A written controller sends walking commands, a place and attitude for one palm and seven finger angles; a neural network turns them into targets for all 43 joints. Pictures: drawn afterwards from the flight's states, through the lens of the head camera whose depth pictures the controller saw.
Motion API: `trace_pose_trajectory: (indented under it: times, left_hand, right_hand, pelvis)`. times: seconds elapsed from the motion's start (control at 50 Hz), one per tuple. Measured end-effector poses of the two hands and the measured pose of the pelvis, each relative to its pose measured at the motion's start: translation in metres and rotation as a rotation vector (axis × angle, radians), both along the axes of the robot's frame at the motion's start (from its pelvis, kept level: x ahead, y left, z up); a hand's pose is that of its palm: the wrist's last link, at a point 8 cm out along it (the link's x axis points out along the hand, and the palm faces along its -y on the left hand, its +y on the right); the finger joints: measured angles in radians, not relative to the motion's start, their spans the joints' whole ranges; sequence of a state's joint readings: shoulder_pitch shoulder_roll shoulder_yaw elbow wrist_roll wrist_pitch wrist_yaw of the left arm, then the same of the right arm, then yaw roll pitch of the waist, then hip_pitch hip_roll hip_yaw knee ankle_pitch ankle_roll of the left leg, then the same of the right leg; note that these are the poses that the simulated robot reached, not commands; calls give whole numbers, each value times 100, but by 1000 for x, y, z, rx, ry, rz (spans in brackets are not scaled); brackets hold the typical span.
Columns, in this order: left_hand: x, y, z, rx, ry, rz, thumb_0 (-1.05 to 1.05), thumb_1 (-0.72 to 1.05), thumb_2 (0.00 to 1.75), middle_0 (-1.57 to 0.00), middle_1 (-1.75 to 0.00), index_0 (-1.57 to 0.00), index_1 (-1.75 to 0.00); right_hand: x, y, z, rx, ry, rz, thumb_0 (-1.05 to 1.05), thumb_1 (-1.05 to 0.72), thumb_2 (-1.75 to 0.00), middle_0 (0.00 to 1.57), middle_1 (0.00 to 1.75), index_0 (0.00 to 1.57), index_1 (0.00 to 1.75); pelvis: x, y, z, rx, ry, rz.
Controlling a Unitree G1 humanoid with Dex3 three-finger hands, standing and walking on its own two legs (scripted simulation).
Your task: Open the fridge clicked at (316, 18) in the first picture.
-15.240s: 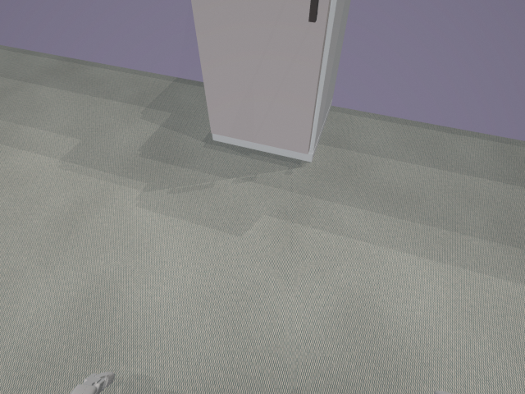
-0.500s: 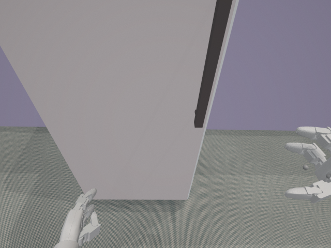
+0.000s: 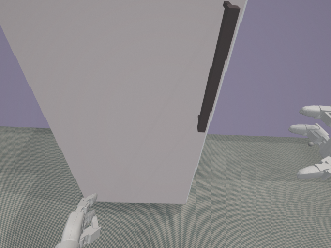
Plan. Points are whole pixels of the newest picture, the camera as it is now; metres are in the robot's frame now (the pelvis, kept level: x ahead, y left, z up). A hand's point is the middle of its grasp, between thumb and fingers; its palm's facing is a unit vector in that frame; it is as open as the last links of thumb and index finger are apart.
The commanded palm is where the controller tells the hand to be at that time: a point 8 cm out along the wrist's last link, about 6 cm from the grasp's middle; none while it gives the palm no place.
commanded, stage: raise the hand to about handle height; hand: right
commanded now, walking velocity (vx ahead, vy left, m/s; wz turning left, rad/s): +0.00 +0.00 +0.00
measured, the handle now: (211, 77) +0.51 -0.11 +0.19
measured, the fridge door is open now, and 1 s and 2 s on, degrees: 0 0 0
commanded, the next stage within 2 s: move the hooked fingers beside the handle in 0.34 s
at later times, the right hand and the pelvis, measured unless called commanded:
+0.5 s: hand (304, 146) +0.28 -0.27 +0.18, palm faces +0.08 +1.00 -0.05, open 14.0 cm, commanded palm +0.25 -0.31 +0.19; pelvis +0.00 +0.01 +0.00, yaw +0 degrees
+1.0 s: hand (278, 126) +0.34 -0.24 +0.17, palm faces +0.05 +1.00 -0.01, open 14.0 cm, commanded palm +0.31 -0.28 +0.19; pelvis +0.00 +0.00 +0.00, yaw +1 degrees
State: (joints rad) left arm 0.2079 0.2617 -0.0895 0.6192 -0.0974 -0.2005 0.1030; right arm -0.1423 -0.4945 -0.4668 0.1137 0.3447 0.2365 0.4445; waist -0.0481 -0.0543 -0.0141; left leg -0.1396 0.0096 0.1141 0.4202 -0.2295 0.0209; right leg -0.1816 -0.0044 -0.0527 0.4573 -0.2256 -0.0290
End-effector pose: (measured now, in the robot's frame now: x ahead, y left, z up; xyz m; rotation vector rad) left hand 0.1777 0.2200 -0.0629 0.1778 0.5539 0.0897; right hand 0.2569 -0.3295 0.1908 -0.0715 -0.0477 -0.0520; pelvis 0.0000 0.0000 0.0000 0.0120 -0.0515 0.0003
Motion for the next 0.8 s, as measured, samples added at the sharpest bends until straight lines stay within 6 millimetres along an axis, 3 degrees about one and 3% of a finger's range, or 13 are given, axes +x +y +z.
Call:
trace_pose_trajectory:
  times: [0.14, 0.36, 0.54, 0.68, 0.8]
  left_hand:
    - [1, 10, 4, 17, -2, 10, 2, 90, 90, -20, -30, -20, -30]
    - [6, 10, 5, 8, -19, 11, 2, 91, 90, -20, -30, -20, -30]
    - [3, 10, 2, 2, -4, 10, 2, 90, 90, -20, -30, -20, -30]
    - [-5, 13, -1, 26, 22, 24, 2, 90, 90, -20, -30, -20, -30]
    - [-13, 15, -4, 27, 38, 51, 2, 91, 90, -20, -30, -20, -30]
  right_hand:
    - [-4, 6, -11, 17, 11, -33, -2, 50, -30, 31, 120, 30, 120]
    - [-4, 11, 0, 0, -16, -32, -2, 50, -30, 31, 120, 30, 120]
    - [-2, 10, -9, 26, 20, -33, -2, 50, -30, 31, 120, 30, 120]
    - [17, 14, -13, 40, 17, -32, -2, 51, -30, 31, 120, 30, 120]
    - [43, 33, -6, 30, -5, 22, -2, 51, -30, 30, 120, 30, 120]
  pelvis:
    - [1, 5, 0, -1, -9, 3]
    - [1, 9, 0, -1, -17, 1]
    - [-1, 10, -1, -2, -14, 0]
    - [-5, 9, -1, 1, -11, -7]
    - [-4, 5, -1, -1, -1, 0]
